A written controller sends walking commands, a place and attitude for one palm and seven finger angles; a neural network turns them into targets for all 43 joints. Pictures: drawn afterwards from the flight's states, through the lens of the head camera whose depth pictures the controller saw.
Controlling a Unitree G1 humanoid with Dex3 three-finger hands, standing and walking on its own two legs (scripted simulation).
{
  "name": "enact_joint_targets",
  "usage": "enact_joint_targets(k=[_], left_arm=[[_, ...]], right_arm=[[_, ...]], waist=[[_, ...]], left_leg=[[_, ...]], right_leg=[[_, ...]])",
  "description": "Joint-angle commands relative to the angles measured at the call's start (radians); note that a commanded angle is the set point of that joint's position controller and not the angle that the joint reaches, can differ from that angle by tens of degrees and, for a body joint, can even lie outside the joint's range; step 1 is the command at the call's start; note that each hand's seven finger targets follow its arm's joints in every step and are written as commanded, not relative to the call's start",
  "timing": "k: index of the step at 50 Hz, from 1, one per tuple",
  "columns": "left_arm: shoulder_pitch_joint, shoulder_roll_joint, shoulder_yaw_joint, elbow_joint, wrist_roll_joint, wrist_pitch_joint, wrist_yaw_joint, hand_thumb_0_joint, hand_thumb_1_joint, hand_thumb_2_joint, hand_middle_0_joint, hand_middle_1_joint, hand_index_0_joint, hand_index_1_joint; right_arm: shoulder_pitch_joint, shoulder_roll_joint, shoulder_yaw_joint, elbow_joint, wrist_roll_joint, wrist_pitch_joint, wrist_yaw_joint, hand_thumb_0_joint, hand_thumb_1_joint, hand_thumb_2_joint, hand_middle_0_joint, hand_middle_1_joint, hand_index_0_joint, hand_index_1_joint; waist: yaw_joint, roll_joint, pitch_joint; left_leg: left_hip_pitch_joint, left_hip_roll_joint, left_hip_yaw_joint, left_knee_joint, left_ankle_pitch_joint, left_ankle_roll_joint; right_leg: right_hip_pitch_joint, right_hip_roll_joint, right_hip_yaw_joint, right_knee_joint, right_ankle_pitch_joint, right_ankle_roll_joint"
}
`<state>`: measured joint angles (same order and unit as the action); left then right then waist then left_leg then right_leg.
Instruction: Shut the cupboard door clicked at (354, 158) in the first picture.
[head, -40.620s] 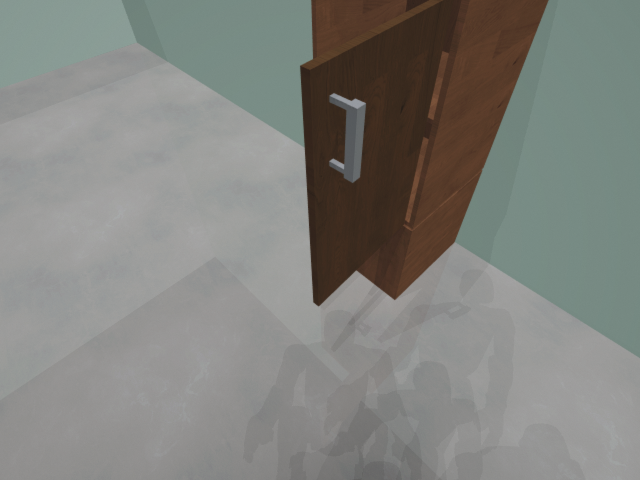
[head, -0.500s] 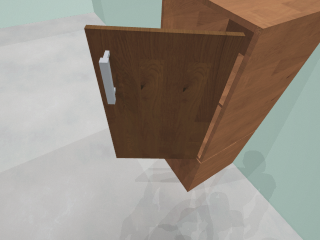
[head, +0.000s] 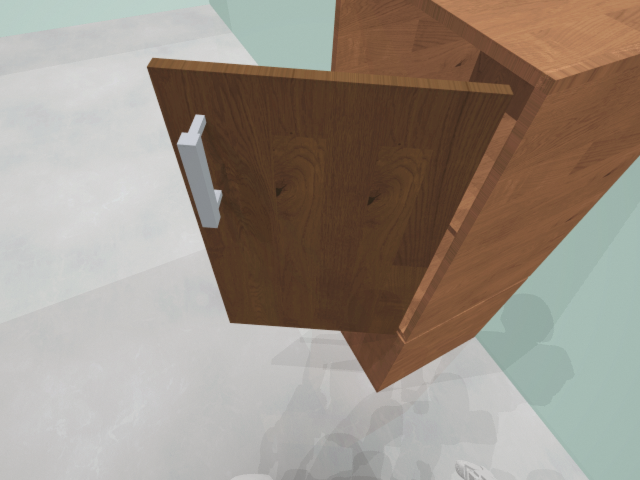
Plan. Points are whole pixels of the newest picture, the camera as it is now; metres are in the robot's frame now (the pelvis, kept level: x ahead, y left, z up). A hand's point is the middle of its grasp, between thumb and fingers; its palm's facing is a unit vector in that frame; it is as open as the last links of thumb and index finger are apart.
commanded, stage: come to a stop and stand still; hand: left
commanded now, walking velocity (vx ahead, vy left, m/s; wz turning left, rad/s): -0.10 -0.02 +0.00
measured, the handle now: (205, 174) +0.42 +0.19 +0.14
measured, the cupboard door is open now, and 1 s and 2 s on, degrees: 59 59 59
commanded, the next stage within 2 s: look again from close up in 0.58 s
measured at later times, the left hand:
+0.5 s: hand out of the picture +0.00 +0.13 -0.17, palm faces +0.07 -0.98 -0.19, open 7.3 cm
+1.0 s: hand out of the picture -0.05 +0.15 -0.17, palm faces +0.07 -0.97 -0.22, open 7.4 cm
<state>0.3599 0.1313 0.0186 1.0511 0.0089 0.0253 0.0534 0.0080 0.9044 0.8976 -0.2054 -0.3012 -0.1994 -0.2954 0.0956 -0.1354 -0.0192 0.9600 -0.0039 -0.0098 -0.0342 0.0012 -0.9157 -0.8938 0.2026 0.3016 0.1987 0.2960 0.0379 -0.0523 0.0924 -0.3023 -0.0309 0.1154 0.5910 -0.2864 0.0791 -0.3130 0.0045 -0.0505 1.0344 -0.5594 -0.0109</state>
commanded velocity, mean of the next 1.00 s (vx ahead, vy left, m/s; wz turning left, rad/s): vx -0.01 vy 0.00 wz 0.00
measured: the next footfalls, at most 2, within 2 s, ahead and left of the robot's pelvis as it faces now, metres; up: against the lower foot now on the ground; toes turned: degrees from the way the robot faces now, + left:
right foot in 0.26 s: +0.00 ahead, -0.17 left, +0.00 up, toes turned +1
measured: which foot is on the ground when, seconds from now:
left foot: down 0.00-1.00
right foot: up 0.00-0.24, down 0.26-1.00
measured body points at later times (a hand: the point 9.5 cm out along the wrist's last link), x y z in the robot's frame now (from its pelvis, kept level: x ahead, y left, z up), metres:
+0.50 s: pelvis -0.03 -0.05 +0.00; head -0.01 -0.04 +0.45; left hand +0.00 +0.18 -0.15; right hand +0.00 -0.29 -0.15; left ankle -0.04 +0.06 -0.73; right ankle -0.04 -0.17 -0.73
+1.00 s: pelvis -0.05 -0.03 +0.00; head -0.06 -0.03 +0.45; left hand -0.05 +0.20 -0.15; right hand +0.01 -0.27 -0.14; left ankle -0.04 +0.06 -0.73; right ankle -0.04 -0.17 -0.73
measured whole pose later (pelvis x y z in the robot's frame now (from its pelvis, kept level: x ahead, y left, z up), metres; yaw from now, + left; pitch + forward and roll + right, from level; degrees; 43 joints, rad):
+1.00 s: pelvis -0.05 -0.03 +0.00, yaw +2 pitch -1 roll -1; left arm 0.32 0.19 0.00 1.01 0.02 0.00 0.04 0.01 0.91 0.90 -0.20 -0.30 -0.20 -0.29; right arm 0.24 -0.17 -0.03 1.01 -0.01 0.00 -0.01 0.01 -0.92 -0.89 0.20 0.30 0.20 0.30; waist 0.01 0.00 0.01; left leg -0.27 -0.01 0.05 0.59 -0.29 0.04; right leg -0.25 -0.03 -0.03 0.56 -0.28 0.02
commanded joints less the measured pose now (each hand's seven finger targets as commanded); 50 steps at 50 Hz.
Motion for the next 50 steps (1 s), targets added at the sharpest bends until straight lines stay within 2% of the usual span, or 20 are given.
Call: enact_joint_targets(k=[1, 4, 8, 11, 12, 13, 14, 15, 18, 22, 23, 25, 28, 33, 34, 35, 36, 40, 46, 50], left_arm=[[0.038, 0.076, 0.032, -0.08, 0.009, 0.007, 0.008, 0.0, 0.9, 0.9, -0.2, -0.3, -0.2, -0.3], [0.054, 0.06, 0.033, -0.085, 0.013, 0.016, -0.002, 0.0, 0.9, 0.9, -0.2, -0.3, -0.2, -0.3], [-0.018, 0.061, 0.031, -0.123, 0.016, 0.01, -0.008, 0.0, 0.9, 0.9, -0.2, -0.3, -0.2, -0.3], [0.033, 0.077, 0.033, -0.112, 0.017, -0.01, -0.013, 0.0, 0.9, 0.9, -0.2, -0.3, -0.2, -0.3], [0.032, 0.11, 0.034, -0.117, 0.024, -0.02, -0.011, 0.0, 0.9, 0.9, -0.2, -0.3, -0.2, -0.3], [-0.004, 0.183, 0.039, -0.132, 0.031, -0.031, -0.011, 0.0, 0.9, 0.9, -0.2, -0.3, -0.2, -0.3], [-0.033, 0.236, 0.046, -0.158, 0.027, -0.033, -0.014, 0.0, 0.9, 0.9, -0.2, -0.3, -0.2, -0.3], [-0.065, 0.246, 0.042, -0.167, 0.027, -0.029, -0.019, 0.0, 0.9, 0.9, -0.2, -0.3, -0.2, -0.3], [-0.126, 0.193, 0.036, -0.159, 0.023, -0.036, -0.018, 0.0, 0.9, 0.9, -0.2, -0.3, -0.2, -0.3], [-0.089, 0.184, 0.031, -0.125, 0.013, -0.035, -0.016, 0.0, 0.9, 0.9, -0.2, -0.3, -0.2, -0.3], [-0.083, 0.171, 0.029, -0.116, 0.006, -0.033, -0.017, 0.0, 0.9, 0.9, -0.2, -0.3, -0.2, -0.3], [-0.046, 0.126, 0.019, -0.102, -0.001, -0.029, -0.02, 0.0, 0.9, 0.9, -0.2, -0.3, -0.2, -0.3], [-0.062, 0.126, 0.013, -0.058, 0.0, -0.023, -0.018, 0.0, 0.9, 0.9, -0.2, -0.3, -0.2, -0.3], [-0.04, 0.114, 0.003, -0.009, 0.002, -0.025, -0.024, 0.0, 0.9, 0.9, -0.2, -0.3, -0.2, -0.3], [-0.054, 0.287, -0.012, -0.074, 0.007, -0.047, -0.014, 0.0, 0.9, 0.9, -0.2, -0.3, -0.2, -0.3], [-0.018, 0.229, 0.006, -0.088, 0.006, -0.038, -0.009, 0.0, 0.9, 0.9, -0.2, -0.3, -0.2, -0.3], [-0.011, 0.167, 0.0, -0.074, 0.013, -0.043, -0.007, 0.0, 0.9, 0.9, -0.2, -0.3, -0.2, -0.3], [-0.023, 0.16, -0.004, -0.101, 0.012, -0.044, -0.005, 0.0, 0.9, 0.9, -0.2, -0.3, -0.2, -0.3], [-0.009, 0.153, -0.002, -0.108, 0.011, -0.045, -0.002, 0.0, 0.9, 0.9, -0.2, -0.3, -0.2, -0.3], [0.013, 0.153, -0.003, -0.101, 0.013, -0.043, -0.002, 0.0, 0.9, 0.9, -0.2, -0.3, -0.2, -0.3]], right_arm=[[0.045, -0.125, -0.015, -0.04, -0.015, 0.001, -0.014, 0.0, -0.9, -0.9, 0.2, 0.3, 0.2, 0.3], [0.05, -0.148, -0.026, -0.053, -0.019, 0.005, -0.007, 0.0, -0.9, -0.9, 0.2, 0.3, 0.2, 0.3], [0.091, -0.168, -0.05, -0.055, -0.026, 0.016, 0.006, 0.0, -0.9, -0.9, 0.2, 0.3, 0.2, 0.3], [0.08, -0.17, -0.053, -0.06, -0.02, 0.023, 0.013, 0.0, -0.9, -0.9, 0.2, 0.3, 0.2, 0.3], [0.091, -0.137, -0.051, -0.059, -0.014, 0.024, 0.017, 0.0, -0.9, -0.9, 0.2, 0.3, 0.2, 0.3], [0.105, -0.081, -0.043, -0.074, -0.004, 0.03, 0.02, 0.0, -0.9, -0.9, 0.2, 0.3, 0.2, 0.3], [0.093, -0.072, -0.042, -0.093, -0.008, 0.041, 0.021, 0.0, -0.9, -0.9, 0.2, 0.3, 0.2, 0.3], [0.098, -0.082, -0.045, -0.087, -0.011, 0.045, 0.024, 0.0, -0.9, -0.9, 0.2, 0.3, 0.2, 0.3], [0.116, -0.084, -0.039, -0.043, -0.012, 0.037, 0.024, 0.0, -0.9, -0.9, 0.2, 0.3, 0.2, 0.3], [0.18, -0.058, -0.022, 0.009, -0.006, 0.018, 0.02, 0.0, -0.9, -0.9, 0.2, 0.3, 0.2, 0.3], [0.201, -0.067, -0.017, 0.028, -0.006, 0.009, 0.017, 0.0, -0.9, -0.9, 0.2, 0.3, 0.2, 0.3], [0.192, -0.112, -0.015, 0.04, -0.015, -0.008, 0.008, 0.0, -0.9, -0.9, 0.2, 0.3, 0.2, 0.3], [0.166, -0.106, -0.003, 0.067, -0.013, -0.011, 0.001, 0.0, -0.9, -0.9, 0.2, 0.3, 0.2, 0.3], [0.2, -0.096, -0.001, 0.089, -0.009, -0.006, 0.0, 0.0, -0.9, -0.9, 0.2, 0.3, 0.2, 0.3], [0.17, -0.206, -0.016, 0.008, -0.021, -0.014, 0.007, 0.0, -0.9, -0.9, 0.2, 0.3, 0.2, 0.3], [0.117, -0.181, -0.037, -0.01, -0.013, -0.03, 0.01, 0.0, -0.9, -0.9, 0.2, 0.3, 0.2, 0.3], [0.134, -0.142, -0.033, -0.002, -0.013, -0.027, 0.008, 0.0, -0.9, -0.9, 0.2, 0.3, 0.2, 0.3], [0.188, -0.112, -0.03, -0.006, -0.017, -0.001, 0.016, 0.0, -0.9, -0.9, 0.2, 0.3, 0.2, 0.3], [0.168, -0.13, -0.029, -0.004, -0.011, -0.012, 0.016, 0.0, -0.9, -0.9, 0.2, 0.3, 0.2, 0.3], [0.146, -0.139, -0.025, -0.003, -0.009, -0.013, 0.016, 0.0, -0.9, -0.9, 0.2, 0.3, 0.2, 0.3]], waist=[[0.0, 0.157, -0.063], [0.01, 0.147, -0.087], [-0.024, 0.202, -0.129], [0.01, 0.137, -0.15], [0.008, 0.038, -0.141], [-0.02, -0.168, -0.116], [-0.014, -0.223, -0.062], [-0.019, -0.134, -0.078], [-0.04, -0.193, -0.069], [-0.041, -0.102, -0.097], [-0.043, -0.05, -0.102], [-0.008, 0.137, -0.11], [-0.002, 0.216, -0.101], [-0.012, 0.101, -0.049], [-0.045, 0.22, 0.027], [-0.006, 0.163, -0.034], [-0.026, 0.129, -0.081], [-0.057, -0.073, -0.093], [-0.045, 0.058, -0.052], [-0.033, 0.079, -0.049]], left_leg=[[0.016, 0.321, -0.232, -0.23, 0.759, 0.168], [0.013, 0.276, -0.185, -0.238, 0.661, 0.138], [0.041, 0.275, -0.21, -0.23, 0.467, 0.128], [-0.022, 0.225, -0.196, -0.144, 0.24, 0.056], [-0.049, 0.159, -0.163, -0.072, 0.101, 0.003], [-0.111, 0.056, -0.086, 0.031, -0.093, -0.061], [-0.111, 0.024, -0.079, 0.123, -0.203, -0.083], [-0.065, 0.027, -0.105, 0.215, -0.227, -0.08], [-0.08, 0.04, -0.094, 0.245, -0.139, -0.084], [0.068, 0.035, -0.063, -0.088, 0.008, -0.096], [0.132, 0.051, -0.086, -0.183, 0.094, -0.09], [0.135, 0.169, -0.199, -0.203, 0.348, -0.04], [0.056, 0.172, -0.204, -0.243, 0.315, -0.022], [0.038, 0.14, -0.18, -0.28, 0.067, -0.045], [0.052, 0.076, -0.18, -0.277, 0.202, -0.04], [0.029, 0.141, -0.21, -0.194, 0.097, -0.039], [0.026, 0.128, -0.202, -0.176, 0.074, -0.042], [0.034, 0.074, -0.15, -0.076, 0.015, -0.053], [0.018, 0.114, -0.181, -0.13, 0.127, -0.04], [0.017, 0.121, -0.181, -0.156, 0.131, -0.036]], right_leg=[[-0.061, -0.06, 0.095, 0.109, 0.049, 0.023], [-0.028, -0.044, 0.037, 0.002, 0.101, 0.033], [0.009, -0.042, 0.0, -0.195, 0.115, 0.037], [0.154, -0.032, -0.012, -0.481, 0.287, 0.042], [0.17, -0.075, 0.054, -0.604, 0.348, 0.036], [0.125, -0.245, 0.277, -0.689, 0.383, -0.022], [0.006, -0.367, 0.374, -0.764, 0.429, -0.118], [-0.053, -0.378, 0.344, -0.778, 0.361, -0.17], [0.011, -0.252, 0.22, -0.698, 0.584, -0.143], [0.06, -0.2, 0.151, -0.616, 0.582, -0.099], [0.046, -0.173, 0.141, -0.584, 0.538, -0.074], [0.056, -0.094, 0.094, -0.556, 0.444, -0.018], [0.162, -0.084, 0.064, -0.58, 0.39, 0.003], [0.149, -0.096, 0.083, -0.66, 0.362, -0.006], [0.113, -0.052, 0.056, -0.599, 0.354, -0.032], [0.059, -0.087, 0.075, -0.58, 0.277, -0.031], [0.074, -0.096, 0.079, -0.592, 0.324, -0.034], [0.009, -0.14, 0.154, -0.663, 0.195, -0.044], [0.014, -0.098, 0.101, -0.586, 0.348, -0.024], [0.043, -0.091, 0.092, -0.581, 0.38, -0.015]])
